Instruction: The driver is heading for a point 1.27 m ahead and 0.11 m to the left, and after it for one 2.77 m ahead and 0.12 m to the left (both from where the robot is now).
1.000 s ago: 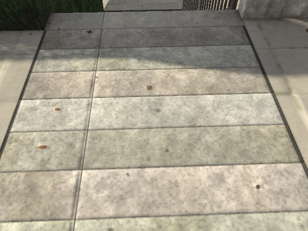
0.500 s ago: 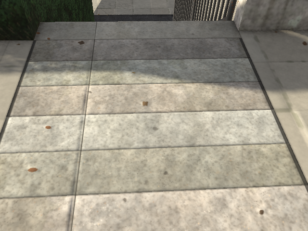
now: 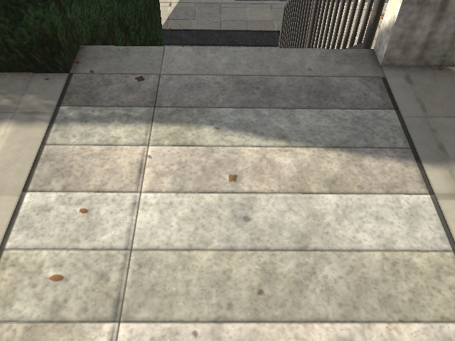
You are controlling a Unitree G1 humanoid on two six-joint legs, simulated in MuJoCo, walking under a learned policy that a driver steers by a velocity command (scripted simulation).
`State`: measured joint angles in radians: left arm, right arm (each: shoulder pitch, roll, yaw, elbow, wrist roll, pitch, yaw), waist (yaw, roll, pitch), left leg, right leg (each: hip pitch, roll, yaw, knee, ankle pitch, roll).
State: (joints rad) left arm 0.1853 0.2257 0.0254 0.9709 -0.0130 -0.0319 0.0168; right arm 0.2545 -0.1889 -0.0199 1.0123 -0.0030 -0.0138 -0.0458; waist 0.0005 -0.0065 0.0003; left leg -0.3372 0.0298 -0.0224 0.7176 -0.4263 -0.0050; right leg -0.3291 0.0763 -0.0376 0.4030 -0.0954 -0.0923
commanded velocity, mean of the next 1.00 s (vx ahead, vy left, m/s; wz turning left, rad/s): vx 0.43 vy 0.00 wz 0.00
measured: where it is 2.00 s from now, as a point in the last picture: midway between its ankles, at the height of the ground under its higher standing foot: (248, 206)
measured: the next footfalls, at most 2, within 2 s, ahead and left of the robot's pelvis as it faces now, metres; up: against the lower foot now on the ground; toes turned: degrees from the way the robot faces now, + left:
left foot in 0.06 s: +0.04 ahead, +0.12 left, +0.00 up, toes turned +1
right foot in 0.54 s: +0.30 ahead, -0.16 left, +0.00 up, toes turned -4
